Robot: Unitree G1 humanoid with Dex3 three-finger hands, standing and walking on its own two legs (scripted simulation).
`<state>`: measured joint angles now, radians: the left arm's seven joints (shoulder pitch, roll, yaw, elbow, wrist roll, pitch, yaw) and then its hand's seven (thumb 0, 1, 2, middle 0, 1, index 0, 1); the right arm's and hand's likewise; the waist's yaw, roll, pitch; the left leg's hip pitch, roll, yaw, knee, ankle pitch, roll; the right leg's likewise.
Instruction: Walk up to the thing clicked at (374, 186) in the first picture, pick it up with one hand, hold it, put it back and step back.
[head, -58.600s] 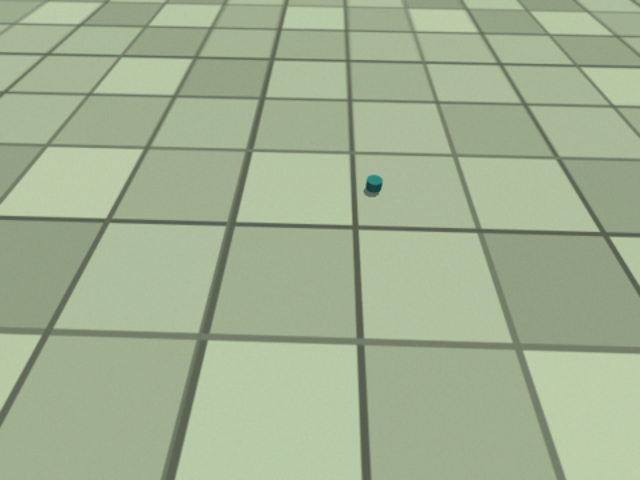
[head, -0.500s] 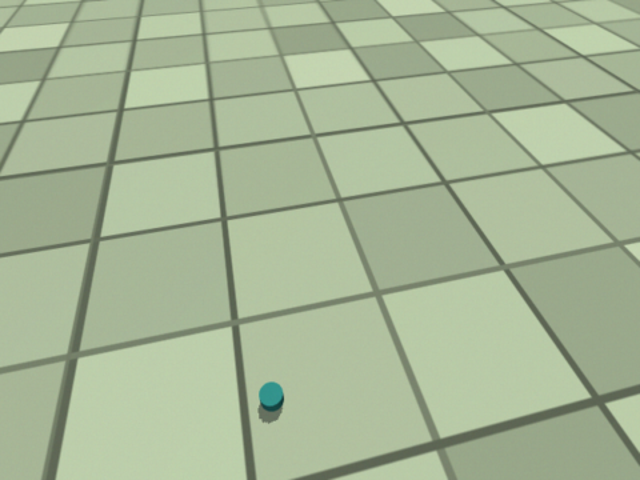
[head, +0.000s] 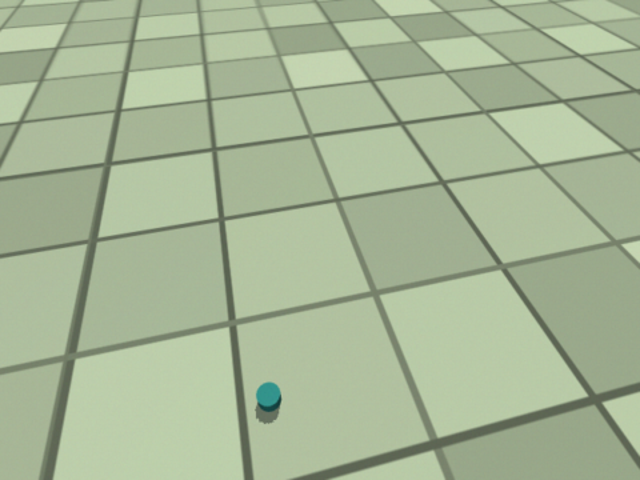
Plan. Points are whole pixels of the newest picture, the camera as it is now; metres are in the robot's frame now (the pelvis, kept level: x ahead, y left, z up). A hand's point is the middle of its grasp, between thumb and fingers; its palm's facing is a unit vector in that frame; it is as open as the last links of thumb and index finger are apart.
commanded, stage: stand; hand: left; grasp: from above
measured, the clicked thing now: (269, 396) +0.50 +0.16 -0.76
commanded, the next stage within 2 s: step back in 0.38 s
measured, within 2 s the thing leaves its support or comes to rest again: neither
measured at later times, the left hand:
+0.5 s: hand out of the picture +0.07 +0.26 -0.16, palm faces +0.03 -0.93 -0.36, open 7.4 cm
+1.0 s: hand out of the picture +0.05 +0.32 -0.18, palm faces -0.08 -0.92 -0.37, open 7.4 cm
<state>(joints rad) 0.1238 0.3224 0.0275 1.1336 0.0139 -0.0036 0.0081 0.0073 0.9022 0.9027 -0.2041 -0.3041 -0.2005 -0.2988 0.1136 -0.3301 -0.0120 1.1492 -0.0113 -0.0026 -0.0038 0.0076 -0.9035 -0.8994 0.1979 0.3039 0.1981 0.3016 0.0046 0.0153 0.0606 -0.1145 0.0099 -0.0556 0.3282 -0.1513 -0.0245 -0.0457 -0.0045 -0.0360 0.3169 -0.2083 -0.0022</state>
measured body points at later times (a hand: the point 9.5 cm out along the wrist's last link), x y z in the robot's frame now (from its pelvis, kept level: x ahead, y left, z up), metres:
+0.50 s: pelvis -0.01 +0.00 -0.01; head +0.02 -0.01 +0.44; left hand +0.07 +0.31 -0.14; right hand +0.07 -0.31 -0.14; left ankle +0.02 +0.13 -0.74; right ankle -0.02 -0.11 -0.75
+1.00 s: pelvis -0.08 +0.06 -0.02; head +0.00 +0.07 +0.42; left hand +0.06 +0.36 -0.15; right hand +0.01 -0.25 -0.14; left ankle -0.04 +0.15 -0.75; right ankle -0.12 -0.08 -0.70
